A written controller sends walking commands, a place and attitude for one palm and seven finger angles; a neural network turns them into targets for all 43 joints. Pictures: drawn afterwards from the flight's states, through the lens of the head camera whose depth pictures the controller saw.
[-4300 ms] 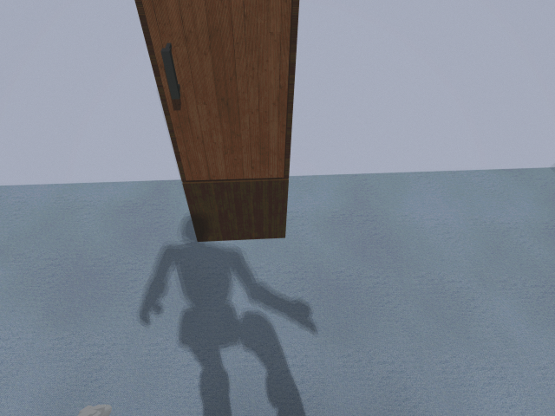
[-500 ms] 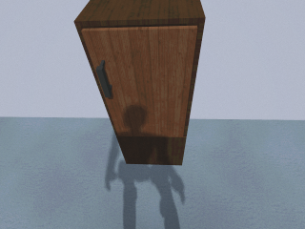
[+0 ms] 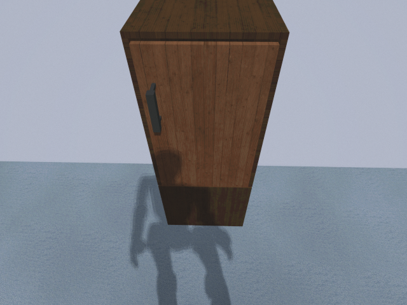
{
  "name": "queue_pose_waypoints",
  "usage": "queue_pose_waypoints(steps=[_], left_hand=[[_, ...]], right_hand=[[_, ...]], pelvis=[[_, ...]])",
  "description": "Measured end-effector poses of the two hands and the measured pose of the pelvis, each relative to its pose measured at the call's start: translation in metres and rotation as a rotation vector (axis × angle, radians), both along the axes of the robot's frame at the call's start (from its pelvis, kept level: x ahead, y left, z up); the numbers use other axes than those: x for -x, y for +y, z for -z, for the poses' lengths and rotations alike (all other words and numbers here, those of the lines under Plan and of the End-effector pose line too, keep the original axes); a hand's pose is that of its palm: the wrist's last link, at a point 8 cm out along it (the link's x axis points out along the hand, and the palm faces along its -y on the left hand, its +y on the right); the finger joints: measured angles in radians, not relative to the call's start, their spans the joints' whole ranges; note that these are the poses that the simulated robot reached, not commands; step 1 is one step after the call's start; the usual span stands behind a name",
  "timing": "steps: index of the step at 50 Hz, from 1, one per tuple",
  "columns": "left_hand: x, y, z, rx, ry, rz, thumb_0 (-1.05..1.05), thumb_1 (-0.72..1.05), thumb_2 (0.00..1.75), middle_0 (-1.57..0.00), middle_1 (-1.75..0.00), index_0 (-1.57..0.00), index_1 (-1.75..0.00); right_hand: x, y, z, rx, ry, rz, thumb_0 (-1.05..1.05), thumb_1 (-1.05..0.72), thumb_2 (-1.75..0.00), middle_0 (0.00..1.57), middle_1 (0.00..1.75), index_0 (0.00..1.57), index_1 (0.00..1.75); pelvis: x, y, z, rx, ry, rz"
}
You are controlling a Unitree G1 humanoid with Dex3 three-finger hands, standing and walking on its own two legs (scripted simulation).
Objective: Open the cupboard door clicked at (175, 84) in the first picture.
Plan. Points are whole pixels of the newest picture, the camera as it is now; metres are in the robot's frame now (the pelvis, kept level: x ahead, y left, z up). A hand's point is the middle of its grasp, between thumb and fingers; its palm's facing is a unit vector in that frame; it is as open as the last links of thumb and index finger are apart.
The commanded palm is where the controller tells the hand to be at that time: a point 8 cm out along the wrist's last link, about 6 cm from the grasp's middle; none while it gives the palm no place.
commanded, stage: look again from close up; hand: left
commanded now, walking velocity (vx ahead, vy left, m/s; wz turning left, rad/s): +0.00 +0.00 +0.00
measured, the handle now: (155, 108) +0.60 +0.18 +0.05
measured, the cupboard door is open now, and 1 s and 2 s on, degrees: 0 0 0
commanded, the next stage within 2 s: shuffle to correct the standing spot in 0.54 s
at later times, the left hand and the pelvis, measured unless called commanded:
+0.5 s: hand out of the picture -0.03 +0.18 -0.18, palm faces +0.02 -0.98 -0.19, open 7.3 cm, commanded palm none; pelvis -0.04 +0.01 -0.01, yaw +1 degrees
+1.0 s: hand out of the picture -0.05 +0.15 -0.19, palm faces +0.07 -0.99 -0.13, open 7.4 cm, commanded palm none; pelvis +0.00 +0.00 -0.01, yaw +1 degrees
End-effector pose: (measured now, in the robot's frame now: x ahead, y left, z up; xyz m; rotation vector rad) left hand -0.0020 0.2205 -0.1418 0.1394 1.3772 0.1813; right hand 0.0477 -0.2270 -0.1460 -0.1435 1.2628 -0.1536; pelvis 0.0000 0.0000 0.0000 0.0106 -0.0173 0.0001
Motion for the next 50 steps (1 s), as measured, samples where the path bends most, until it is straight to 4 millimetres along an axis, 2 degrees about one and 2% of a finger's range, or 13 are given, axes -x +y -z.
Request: queue_pose_waypoints(steps=[8,14,24,32,38,45,50], left_hand=[[0.0,0.001,0.006,-0.001,-0.02,0.05,0.01,0.92,0.9,-0.2,-0.3,-0.2,-0.3],[0.008,0.007,0.01,0.01,-0.031,0.058,0.01,0.91,0.9,-0.2,-0.3,-0.2,-0.3],[0.03,0.013,0.007,0.011,-0.027,0.038,0.0,0.91,0.9,-0.2,-0.3,-0.2,-0.3],[0.056,0.004,0.008,0.027,0.023,0.004,0.0,0.91,0.9,-0.2,-0.3,-0.2,-0.3],[0.067,-0.008,0.012,0.055,0.056,-0.008,0.0,0.91,0.9,-0.2,-0.3,-0.2,-0.3],[0.065,-0.019,0.015,0.078,0.081,-0.03,0.0,0.91,0.9,-0.2,-0.3,-0.2,-0.3],[0.054,-0.024,0.018,0.084,0.099,-0.043,0.0,0.91,0.9,-0.2,-0.3,-0.2,-0.3]], right_hand=[[0.04,-0.001,-0.002,0.009,0.066,0.007,0.0,-0.93,-0.9,0.2,0.3,0.2,0.3],[0.068,0.01,0.002,0.001,0.081,0.015,0.0,-0.92,-0.9,0.19,0.3,0.2,0.3],[0.094,0.031,0.006,-0.048,0.111,0.006,0.0,-0.91,-0.9,0.2,0.3,0.2,0.3],[0.094,0.028,0.005,-0.045,0.117,0.0,0.01,-0.91,-0.9,0.2,0.3,0.2,0.3],[0.09,0.02,0.004,-0.028,0.119,-0.001,0.0,-0.91,-0.9,0.2,0.3,0.2,0.3],[0.079,0.01,0.005,-0.014,0.134,0.007,0.0,-0.91,-0.9,0.19,0.3,0.2,0.3],[0.063,0.007,0.007,-0.012,0.136,0.013,0.0,-0.91,-0.9,0.19,0.3,0.2,0.3]], pelvis=[[0.011,0.0,0.002,0.015,-0.004,0.002],[0.021,0.007,0.006,0.016,-0.025,-0.006],[0.035,0.012,0.005,0.007,-0.014,-0.015],[0.037,0.009,0.004,0.005,-0.007,-0.018],[0.033,0.006,0.005,0.008,-0.002,-0.016],[0.016,0.0,0.008,0.011,0.011,-0.014],[-0.004,-0.005,0.011,0.012,0.022,-0.014]])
